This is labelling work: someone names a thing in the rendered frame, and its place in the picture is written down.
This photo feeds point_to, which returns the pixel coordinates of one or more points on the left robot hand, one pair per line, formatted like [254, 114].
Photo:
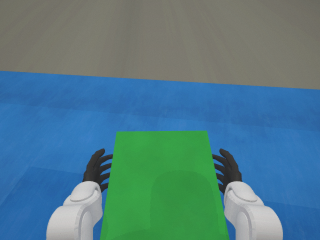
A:
[93, 169]

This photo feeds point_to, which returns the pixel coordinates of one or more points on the right robot hand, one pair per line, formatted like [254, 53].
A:
[230, 169]

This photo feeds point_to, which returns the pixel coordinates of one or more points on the robot right forearm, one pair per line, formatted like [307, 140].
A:
[248, 214]

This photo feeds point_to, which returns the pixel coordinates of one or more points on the carton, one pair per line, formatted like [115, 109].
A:
[163, 186]

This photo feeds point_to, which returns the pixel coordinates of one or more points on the robot left forearm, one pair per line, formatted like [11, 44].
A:
[80, 212]

